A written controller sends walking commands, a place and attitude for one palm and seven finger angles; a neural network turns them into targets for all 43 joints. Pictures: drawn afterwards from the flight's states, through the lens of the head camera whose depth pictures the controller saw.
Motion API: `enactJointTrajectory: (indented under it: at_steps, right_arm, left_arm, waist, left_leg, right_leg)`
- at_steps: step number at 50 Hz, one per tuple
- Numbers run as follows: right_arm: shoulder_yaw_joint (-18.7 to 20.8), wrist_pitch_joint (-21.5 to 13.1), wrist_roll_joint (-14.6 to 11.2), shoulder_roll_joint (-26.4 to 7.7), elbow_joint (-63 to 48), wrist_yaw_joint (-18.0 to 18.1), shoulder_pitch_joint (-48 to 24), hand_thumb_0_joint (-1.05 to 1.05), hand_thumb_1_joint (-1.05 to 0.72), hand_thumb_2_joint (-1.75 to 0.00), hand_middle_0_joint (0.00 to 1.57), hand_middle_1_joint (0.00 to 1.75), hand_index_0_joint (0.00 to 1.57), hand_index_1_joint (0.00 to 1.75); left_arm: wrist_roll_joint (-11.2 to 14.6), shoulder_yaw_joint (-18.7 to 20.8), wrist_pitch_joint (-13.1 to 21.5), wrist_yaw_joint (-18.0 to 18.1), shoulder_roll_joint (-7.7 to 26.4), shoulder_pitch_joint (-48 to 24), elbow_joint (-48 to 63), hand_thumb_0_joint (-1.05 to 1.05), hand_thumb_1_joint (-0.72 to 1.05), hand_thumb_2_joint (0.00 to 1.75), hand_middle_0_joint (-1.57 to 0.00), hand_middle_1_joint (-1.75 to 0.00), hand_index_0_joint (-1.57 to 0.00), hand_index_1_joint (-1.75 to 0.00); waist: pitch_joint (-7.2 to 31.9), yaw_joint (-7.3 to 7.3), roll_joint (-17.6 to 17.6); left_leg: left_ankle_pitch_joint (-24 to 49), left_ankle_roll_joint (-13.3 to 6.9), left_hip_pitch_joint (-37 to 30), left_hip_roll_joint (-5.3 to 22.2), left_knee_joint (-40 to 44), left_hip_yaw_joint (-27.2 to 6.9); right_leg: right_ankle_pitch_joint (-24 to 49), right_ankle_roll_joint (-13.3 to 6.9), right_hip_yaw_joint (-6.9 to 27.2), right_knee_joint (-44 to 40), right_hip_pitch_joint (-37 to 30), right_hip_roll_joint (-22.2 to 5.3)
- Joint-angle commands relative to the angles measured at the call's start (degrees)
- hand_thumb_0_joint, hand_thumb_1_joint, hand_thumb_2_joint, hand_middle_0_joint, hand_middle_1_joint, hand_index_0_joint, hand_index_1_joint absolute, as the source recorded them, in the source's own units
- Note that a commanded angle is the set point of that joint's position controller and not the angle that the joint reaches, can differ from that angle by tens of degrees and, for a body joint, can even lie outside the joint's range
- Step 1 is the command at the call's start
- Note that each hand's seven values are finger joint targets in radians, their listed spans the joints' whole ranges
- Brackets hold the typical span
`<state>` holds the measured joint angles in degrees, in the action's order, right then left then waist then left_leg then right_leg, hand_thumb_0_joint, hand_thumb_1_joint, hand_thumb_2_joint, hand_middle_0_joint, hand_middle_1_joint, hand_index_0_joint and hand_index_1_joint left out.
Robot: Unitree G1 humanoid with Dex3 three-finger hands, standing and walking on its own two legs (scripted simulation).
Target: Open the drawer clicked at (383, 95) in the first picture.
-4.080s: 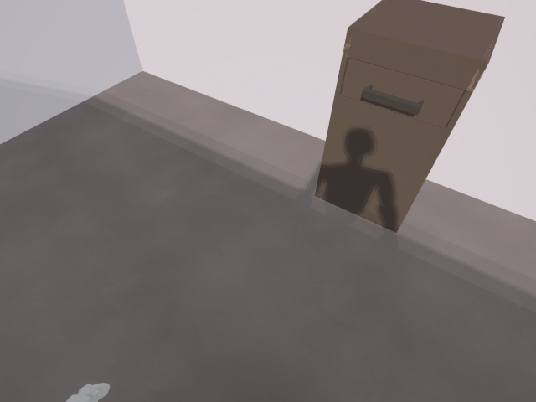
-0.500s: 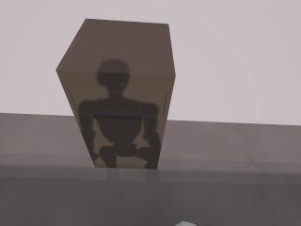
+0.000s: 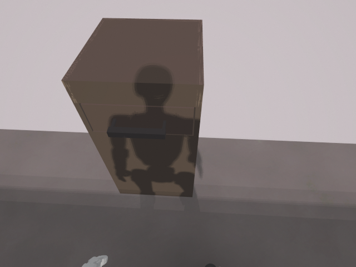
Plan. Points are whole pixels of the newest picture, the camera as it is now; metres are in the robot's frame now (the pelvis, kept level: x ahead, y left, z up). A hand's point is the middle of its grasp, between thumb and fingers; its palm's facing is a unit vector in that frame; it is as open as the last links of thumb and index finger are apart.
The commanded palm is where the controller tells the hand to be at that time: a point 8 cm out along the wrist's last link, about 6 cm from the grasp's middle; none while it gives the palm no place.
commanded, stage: come to a stop and stand still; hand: left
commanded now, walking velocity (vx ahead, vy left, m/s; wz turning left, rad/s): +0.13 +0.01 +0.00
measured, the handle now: (138, 127) +0.56 +0.19 -0.10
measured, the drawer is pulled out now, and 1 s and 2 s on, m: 0.00 0.00 0.00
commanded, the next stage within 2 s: look again from close up in 1.12 s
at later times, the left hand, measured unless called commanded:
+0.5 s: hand out of the picture -0.03 +0.19 -0.17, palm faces -0.02 -0.99 -0.17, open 7.4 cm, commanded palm none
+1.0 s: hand out of the picture -0.03 +0.12 -0.17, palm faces +0.05 -0.98 -0.18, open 7.3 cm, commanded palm none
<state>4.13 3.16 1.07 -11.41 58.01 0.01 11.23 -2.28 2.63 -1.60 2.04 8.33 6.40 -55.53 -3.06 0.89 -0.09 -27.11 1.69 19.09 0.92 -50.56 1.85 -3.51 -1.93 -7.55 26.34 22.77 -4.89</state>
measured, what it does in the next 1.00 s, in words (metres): steps on the spot: left foot, then right foot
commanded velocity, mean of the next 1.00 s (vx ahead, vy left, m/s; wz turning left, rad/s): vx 0.03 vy -0.04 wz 0.00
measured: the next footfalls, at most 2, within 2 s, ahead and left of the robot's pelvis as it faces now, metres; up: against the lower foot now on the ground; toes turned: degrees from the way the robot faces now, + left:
left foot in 0.08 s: -0.01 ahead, +0.13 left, +0.00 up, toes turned +3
right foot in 0.52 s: -0.01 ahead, -0.09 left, +0.00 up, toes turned -4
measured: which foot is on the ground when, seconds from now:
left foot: up 0.00-0.06, down 0.08-1.00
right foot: down 0.00-0.10, up 0.12-0.50, down 0.52-1.00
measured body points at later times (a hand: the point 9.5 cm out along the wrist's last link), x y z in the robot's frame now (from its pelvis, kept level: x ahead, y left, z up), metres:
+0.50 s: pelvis -0.02 +0.02 +0.01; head +0.01 +0.03 +0.46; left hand -0.03 +0.25 -0.15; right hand -0.09 -0.17 -0.15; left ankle -0.05 +0.13 -0.73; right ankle -0.05 -0.09 -0.72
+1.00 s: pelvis -0.01 -0.03 +0.01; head +0.00 -0.04 +0.46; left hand -0.04 +0.18 -0.15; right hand -0.02 -0.25 -0.16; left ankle -0.05 +0.13 -0.73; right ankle -0.05 -0.09 -0.73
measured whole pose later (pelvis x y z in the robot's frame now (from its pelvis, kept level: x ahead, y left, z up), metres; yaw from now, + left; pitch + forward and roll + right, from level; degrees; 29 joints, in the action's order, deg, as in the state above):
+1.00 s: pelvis -0.01 -0.03 +0.01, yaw +0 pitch -1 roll +0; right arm 0.2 0.5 0.7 -8.6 66.0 2.9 15.2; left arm -0.3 0.0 0.6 2.5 6.2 17.1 -66.6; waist -1.3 0.5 1.3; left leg -15.7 3.6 6.3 4.6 -22.8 1.6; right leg -15.4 -4.7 -5.5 22.4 6.9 3.6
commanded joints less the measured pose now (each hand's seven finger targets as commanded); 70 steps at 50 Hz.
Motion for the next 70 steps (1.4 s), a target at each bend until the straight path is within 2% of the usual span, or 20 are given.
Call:
enactJointTrajectory:
  at_steps: [1, 3, 5, 6, 8, 11, 13, 21, 24, 26, 28, 30, 34, 60, 61, 62, 63, 64, 68, 70]
  right_arm:
    - [-0.4, -0.93, -0.3, -0.71, 1.31, 0.09, 14.97, 0.0, -0.9, -0.9, 0.2, 0.3, 0.2, 0.3]
    - [-0.74, -1.43, 0.09, -1.59, 3.1, 0.48, 19.75, 0.0, -0.9, -0.9, 0.2, 0.3, 0.2, 0.3]
    - [0.0, -1.87, 1.21, -8.08, -0.88, 1.19, 10.88, 0.0, -0.9, -0.9, 0.2, 0.3, 0.2, 0.3]
    - [-0.69, -2.15, 1.09, -7.66, -3.11, 1.48, 3.61, 0.0, -0.9, -0.9, 0.2, 0.3, 0.2, 0.3]
    - [-1.6, -3.14, 0.69, -5.49, -2.76, 2.07, -0.2, 0.0, -0.9, -0.9, 0.2, 0.3, 0.2, 0.3]
    - [-2.02, -4.48, -0.09, -4.37, -0.15, 2.64, 6.58, 0.0, -0.9, -0.9, 0.2, 0.3, 0.2, 0.3]
    - [-1.89, -4.84, 0.05, -4.12, 1.83, 3.01, 11.23, 0.0, -0.9, -0.9, 0.2, 0.3, 0.2, 0.3]
    - [-1.79, -4.54, 0.41, -4.21, 6.84, 3.88, 16.07, 0.0, -0.9, -0.9, 0.2, 0.3, 0.2, 0.3]
    - [-1.85, -4.41, 0.01, -3.35, 7.4, 3.7, 14.18, 0.0, -0.9, -0.9, 0.2, 0.3, 0.2, 0.3]
    - [-2.32, -4.7, -0.74, -0.62, 7.69, 3.27, 14.57, 0.0, -0.9, -0.9, 0.2, 0.3, 0.2, 0.3]
    - [-3.23, -4.69, -0.85, 2.66, 7.89, 2.77, 13.35, 0.0, -0.9, -0.9, 0.2, 0.3, 0.2, 0.3]
    - [-3.44, -3.93, -0.28, 2.42, 8.62, 2.89, 13.61, 0.0, -0.9, -0.9, 0.2, 0.3, 0.2, 0.3]
    - [-3.7, -3.85, -0.35, 2.12, 9.58, 3.1, 13.29, 0.0, -0.9, -0.9, 0.2, 0.3, 0.2, 0.3]
    - [-3.92, -3.01, -0.3, 0.02, 7.71, 3.27, 9.63, 0.0, -0.9, -0.9, 0.2, 0.3, 0.2, 0.3]
    - [-2.73, -2.82, -0.35, -5.66, 0.62, 2.07, 7.01, 0.0, -0.9, -0.9, 0.2, 0.3, 0.2, 0.3]
    - [-2.95, -3.33, 0.12, -3.08, -0.93, 2.33, 7.2, 0.0, -0.9, -0.9, 0.2, 0.3, 0.2, 0.3]
    - [-2.06, -3.89, 0.46, -2.81, -0.37, 2.98, 8.79, 0.0, -0.9, -0.9, 0.2, 0.3, 0.2, 0.3]
    - [-2.54, -4.05, 0.18, -1.89, 0.1, 3.15, 10.1, 0.0, -0.9, -0.9, 0.2, 0.3, 0.2, 0.3]
    - [-2.58, -3.69, 0.02, -1.71, -0.58, 2.78, 11.25, 0.0, -0.9, -0.9, 0.2, 0.3, 0.2, 0.3]
    - [-2.66, -3.67, -0.04, -1.77, -0.39, 2.66, 11.34, 0.0, -0.9, -0.9, 0.2, 0.3, 0.2, 0.3]
  left_arm:
    - [-0.12, 3.21, -0.24, 0.4, 12.71, 2.47, 1.98, 0.0, 0.9, 0.9, -0.2, -0.3, -0.2, -0.3]
    - [0.67, 2.42, -0.81, -0.1, 10.48, 2.24, 1.28, 0.0, 0.9, 0.9, -0.2, -0.3, -0.2, -0.3]
    - [1.77, 1.28, -1.42, -0.51, 4.25, 2.72, 1.91, 0.0, 0.9, 0.9, -0.2, -0.3, -0.2, -0.3]
    - [1.04, 1.53, -1.26, -0.95, 5.69, 3.46, 1.57, 0.0, 0.9, 0.9, -0.2, -0.3, -0.2, -0.3]
    - [0.36, 2.14, -1.16, -1.69, 5.61, 8.99, -1.82, 0.0, 0.9, 0.9, -0.2, -0.3, -0.2, -0.3]
    - [0.51, 1.47, 0.32, -1.98, 5.33, 10.36, -3.82, 0.0, 0.9, 0.9, -0.2, -0.3, -0.2, -0.3]
    - [0.67, 1.0, 0.78, -1.81, 5.4, 9.37, -3.66, 0.0, 0.9, 0.9, -0.2, -0.3, -0.2, -0.3]
    - [1.69, -0.68, 0.57, -1.49, 2.84, 7.74, -5.36, 0.0, 0.9, 0.9, -0.2, -0.3, -0.2, -0.3]
    - [1.88, -0.76, 1.09, -1.08, 1.99, 12.13, -7.73, 0.0, 0.9, 0.9, -0.2, -0.3, -0.2, -0.3]
    - [1.89, -0.66, 1.9, -0.37, 3.97, 14.48, -9.06, 0.0, 0.9, 0.9, -0.2, -0.3, -0.2, -0.3]
    - [1.96, -1.0, 2.47, 0.01, 5.36, 14.36, -10.16, 0.0, 0.9, 0.9, -0.2, -0.3, -0.2, -0.3]
    - [2.14, -1.12, 2.86, 0.26, 4.49, 14.05, -10.58, 0.0, 0.9, 0.9, -0.2, -0.3, -0.2, -0.3]
    - [2.33, -1.56, 2.8, 0.58, 3.56, 13.85, -10.16, 0.0, 0.9, 0.9, -0.2, -0.3, -0.2, -0.3]
    - [2.11, -1.42, 2.71, 0.53, 3.75, 15.2, -10.2, 0.0, 0.9, 0.9, -0.2, -0.3, -0.2, -0.3]
    - [0.52, -2.04, 3.78, 0.41, 12.49, 15.94, -5.05, 0.0, 0.9, 0.9, -0.2, -0.3, -0.2, -0.3]
    - [1.47, -0.99, 4.23, 0.99, 7.79, 15.76, -5.32, 0.0, 0.9, 0.9, -0.2, -0.3, -0.2, -0.3]
    - [1.01, 0.08, 4.44, 1.01, 9.37, 14.8, -4.76, 0.0, 0.9, 0.9, -0.2, -0.3, -0.2, -0.3]
    - [1.43, -0.54, 4.47, 0.86, 8.34, 15.96, -4.5, 0.0, 0.9, 0.9, -0.2, -0.3, -0.2, -0.3]
    - [1.23, -0.81, 3.7, 0.79, 6.76, 15.63, -3.22, 0.0, 0.9, 0.9, -0.2, -0.3, -0.2, -0.3]
    - [1.41, -1.01, 3.38, 0.78, 6.12, 14.72, -2.52, 0.0, 0.9, 0.9, -0.2, -0.3, -0.2, -0.3]
  waist:
    - [7.08, -2.31, -10.78]
    - [4.84, -4.12, -3.97]
    - [-6.01, -2.34, 20.05]
    - [-8.62, 0.1, 16.57]
    - [-4.95, 2.77, 10.43]
    - [-3.8, 0.4, 3.43]
    - [-2.36, -1.63, 5.39]
    - [1.15, -3.82, 8.59]
    - [3.37, -1.42, 7.44]
    - [5.0, -1.0, 0.59]
    - [0.74, -1.26, -4.03]
    - [-0.09, -1.56, -8.99]
    - [-0.68, -1.28, -1.73]
    - [-2.44, -1.09, 0.77]
    - [-8.84, -2.34, -5.77]
    - [-2.23, -1.82, -0.11]
    - [3.39, -2.68, 3.65]
    - [7.77, -1.89, 2.94]
    - [4.92, -1.9, -7.48]
    - [1.09, -2.21, -4.47]
  left_leg:
    - [2.2, -1.78, -10.41, -1.41, 17.57, 3.57]
    - [3.74, -3.14, -15.47, -0.42, 31.04, 0.73]
    - [-20.36, -8.81, 4.55, 18.66, 50.4, -24.46]
    - [-17.73, -9.9, 13.22, 19.42, 52.1, -23.56]
    - [-5.73, -7.07, 9.23, 13.01, 47.15, -12.67]
    - [6.13, -6.8, -6.88, 10.26, 42.86, -8.21]
    - [11.92, -7.82, -15.03, 12.03, 41.53, -9.76]
    - [43.08, -11.43, -19.24, 14.85, 33.61, -10.36]
    - [39.54, -8.89, -15.18, 11.98, 30.3, -7.8]
    - [30.32, -4.71, -6.64, 8.46, 27.09, -4.78]
    - [13.22, -2.44, -2.05, 3.55, 28.5, -1.06]
    - [16.29, -1.9, -5.7, 3.77, 28.52, -0.21]
    - [24.97, -2.1, -8.83, 5.33, 29.24, -1.21]
    - [20.39, -1.62, -11.12, 5.32, 30.08, -1.08]
    - [19.01, -1.71, -6.95, 2.65, 22.8, -2.77]
    - [13.4, -2.39, -5.42, 3.67, 21.06, -1.77]
    - [15.69, -2.8, -5.01, 2.49, 20.05, -1.97]
    - [14.87, -2.8, -5.5, 2.15, 18.97, -1.79]
    - [13.49, -3.19, -3.53, 2.23, 18.83, -1.39]
    - [16.58, -3.29, -4.98, 3.01, 21.97, -1.98]
  right_leg:
    - [-23.21, -3.06, 14.55, -16.62, -3.16, -10.33]
    - [-28.93, 1.58, 10.08, -10.42, 2.57, -5.31]
    - [-21.04, 3.9, 3.06, 14.98, 7.24, 4.31]
    - [-17.43, 2.53, 8.91, 21.86, 3.41, 1.95]
    - [-12.82, 3.0, 9.95, 30.29, 1.25, 4.19]
    - [-10.0, 3.79, 8.92, 31.64, 10.22, 4.42]
    - [-11.82, 4.4, 8.64, 27.75, 12.4, 3.49]
    - [-21.0, 3.14, 5.89, 9.89, -0.08, 2.98]
    - [-10.05, 2.61, 4.86, -1.65, -9.43, 3.09]
    - [2.64, 1.41, 9.45, -6.84, -21.16, -1.18]
    - [9.01, -1.31, 12.22, -5.7, -20.08, -6.98]
    - [10.88, -2.06, 12.05, -5.96, -16.95, -4.81]
    - [14.89, -0.84, 10.03, -4.96, -16.39, -2.5]
    - [2.89, 0.46, 11.05, -10.86, -14.04, -1.46]
    - [9.22, 2.88, 11.57, -9.04, -8.79, -0.97]
    - [4.82, 1.27, 14.68, -7.25, -10.65, -4.79]
    - [15.6, -0.24, 15.61, -5.48, -15.89, -5.44]
    - [15.56, -1.47, 15.14, -5.26, -18.83, -6.16]
    - [12.14, -3.08, 13.55, -5.12, -16.43, -5.39]
    - [6.15, -2.92, 12.05, -4.91, -12.5, -3.73]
